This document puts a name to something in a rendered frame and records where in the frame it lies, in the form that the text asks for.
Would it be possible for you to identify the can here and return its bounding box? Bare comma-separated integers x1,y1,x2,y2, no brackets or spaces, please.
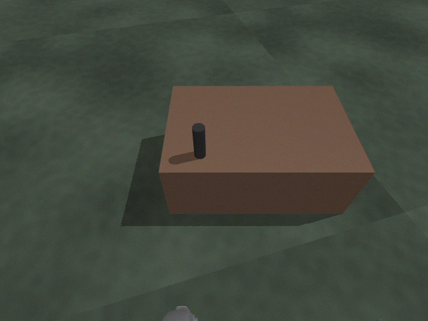
192,123,206,159

